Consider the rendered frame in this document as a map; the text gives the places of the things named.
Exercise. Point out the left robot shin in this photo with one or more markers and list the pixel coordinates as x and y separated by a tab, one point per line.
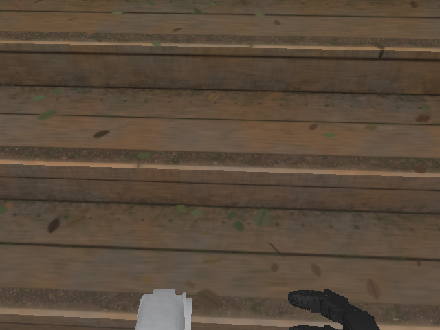
142	298

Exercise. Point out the robot left thigh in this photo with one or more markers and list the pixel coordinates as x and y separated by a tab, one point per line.
164	310

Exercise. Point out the right robot hand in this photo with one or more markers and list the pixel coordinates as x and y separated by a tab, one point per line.
332	306

